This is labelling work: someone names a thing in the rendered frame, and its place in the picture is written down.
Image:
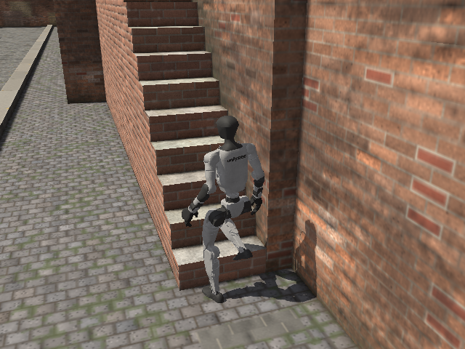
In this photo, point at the stairs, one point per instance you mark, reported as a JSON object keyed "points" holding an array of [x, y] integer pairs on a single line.
{"points": [[165, 104]]}

